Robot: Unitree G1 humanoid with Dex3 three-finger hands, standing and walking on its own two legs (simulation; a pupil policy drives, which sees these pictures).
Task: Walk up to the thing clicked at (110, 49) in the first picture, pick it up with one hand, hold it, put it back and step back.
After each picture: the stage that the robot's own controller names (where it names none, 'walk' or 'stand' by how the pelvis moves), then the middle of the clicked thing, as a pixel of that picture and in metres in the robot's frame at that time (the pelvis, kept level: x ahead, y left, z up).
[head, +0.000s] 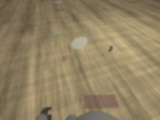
stand; (110, 48) +1.60 -0.41 -0.72
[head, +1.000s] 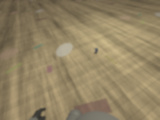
walk; (96, 50) +1.52 +0.02 -0.70
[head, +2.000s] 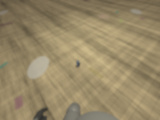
walk; (78, 63) +0.99 +0.30 -0.71
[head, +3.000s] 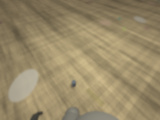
walk; (73, 83) +0.58 +0.23 -0.69
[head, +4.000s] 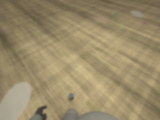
stand; (71, 96) +0.36 +0.21 -0.70
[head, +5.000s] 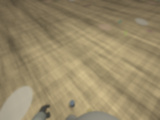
stand; (72, 103) +0.32 +0.21 -0.71
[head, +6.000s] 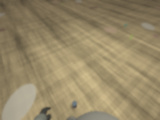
stand; (74, 104) +0.33 +0.17 -0.72
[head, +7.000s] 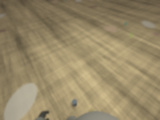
stand; (74, 102) +0.34 +0.18 -0.73
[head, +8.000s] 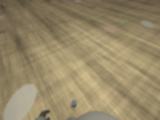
stand; (74, 103) +0.33 +0.19 -0.73
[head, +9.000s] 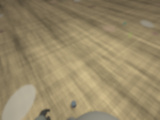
stand; (73, 104) +0.32 +0.19 -0.73
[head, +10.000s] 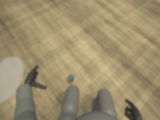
go down; (71, 78) +0.38 +0.18 -0.51
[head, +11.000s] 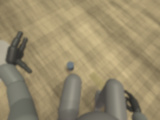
go down; (70, 66) +0.43 +0.18 -0.33
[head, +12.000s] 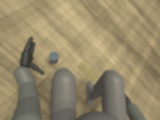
close in; (54, 58) +0.42 +0.21 -0.24
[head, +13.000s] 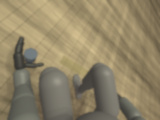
close; (30, 56) +0.42 +0.24 -0.23
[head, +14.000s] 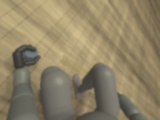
lift; (30, 54) +0.41 +0.24 -0.23
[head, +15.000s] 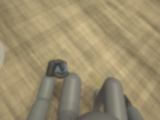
lift; (61, 70) +0.32 +0.21 -0.09
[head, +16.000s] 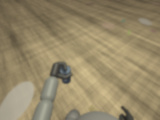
hold; (65, 75) +0.32 +0.18 +0.04
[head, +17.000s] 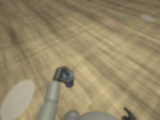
hold; (68, 79) +0.31 +0.16 -0.01
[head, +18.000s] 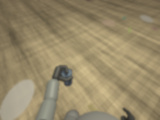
hold; (67, 78) +0.32 +0.18 -0.01
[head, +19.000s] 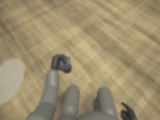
crouch; (66, 66) +0.39 +0.17 -0.07
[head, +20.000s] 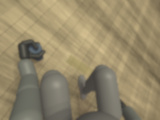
lower; (37, 52) +0.44 +0.23 -0.22
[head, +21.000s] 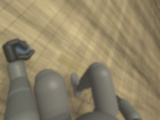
lower; (23, 52) +0.44 +0.25 -0.23
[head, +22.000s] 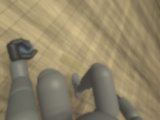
lower; (26, 51) +0.43 +0.25 -0.23
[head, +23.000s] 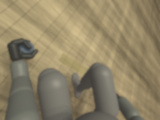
lower; (27, 51) +0.43 +0.25 -0.24
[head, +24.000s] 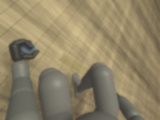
loosen; (28, 51) +0.43 +0.24 -0.23
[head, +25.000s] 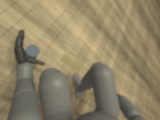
withdraw; (31, 53) +0.42 +0.23 -0.23
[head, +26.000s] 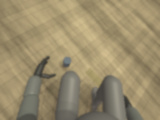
walk; (66, 62) +0.44 +0.19 -0.29
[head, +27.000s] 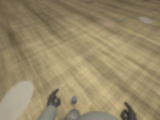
stand; (74, 100) +0.35 +0.15 -0.65
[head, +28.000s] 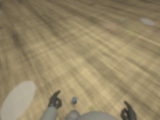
stand; (74, 100) +0.36 +0.16 -0.67
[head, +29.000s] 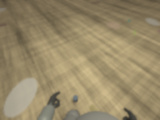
stand; (75, 98) +0.36 +0.16 -0.68
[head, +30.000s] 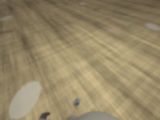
walk; (77, 101) +0.37 +0.16 -0.72
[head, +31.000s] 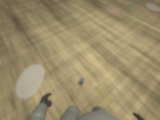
walk; (81, 81) +0.52 +0.09 -0.70
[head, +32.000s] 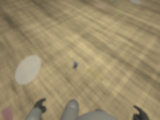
walk; (75, 64) +0.79 +0.24 -0.69
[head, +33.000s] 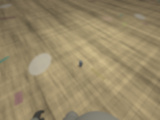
stand; (80, 63) +1.01 +0.19 -0.71
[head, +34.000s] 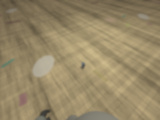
stand; (83, 65) +1.01 +0.17 -0.73
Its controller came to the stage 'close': yes
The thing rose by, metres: 0.72
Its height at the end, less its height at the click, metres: +0.00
